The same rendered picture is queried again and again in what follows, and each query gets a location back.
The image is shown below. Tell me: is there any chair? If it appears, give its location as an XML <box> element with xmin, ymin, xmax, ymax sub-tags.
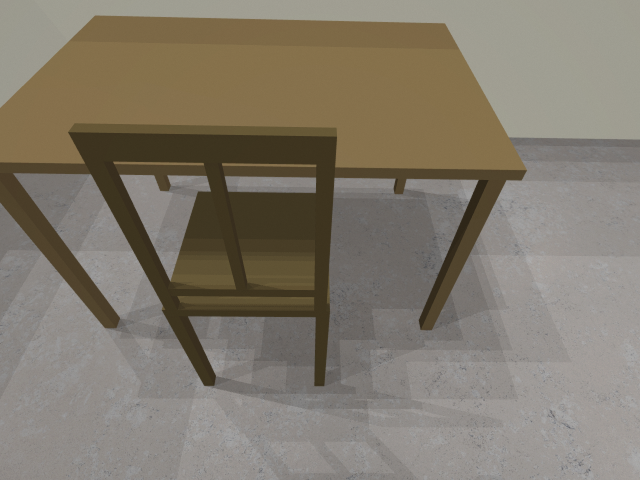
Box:
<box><xmin>68</xmin><ymin>123</ymin><xmax>337</xmax><ymax>386</ymax></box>

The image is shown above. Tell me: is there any table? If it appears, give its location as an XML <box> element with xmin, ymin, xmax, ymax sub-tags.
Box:
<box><xmin>0</xmin><ymin>15</ymin><xmax>527</xmax><ymax>330</ymax></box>

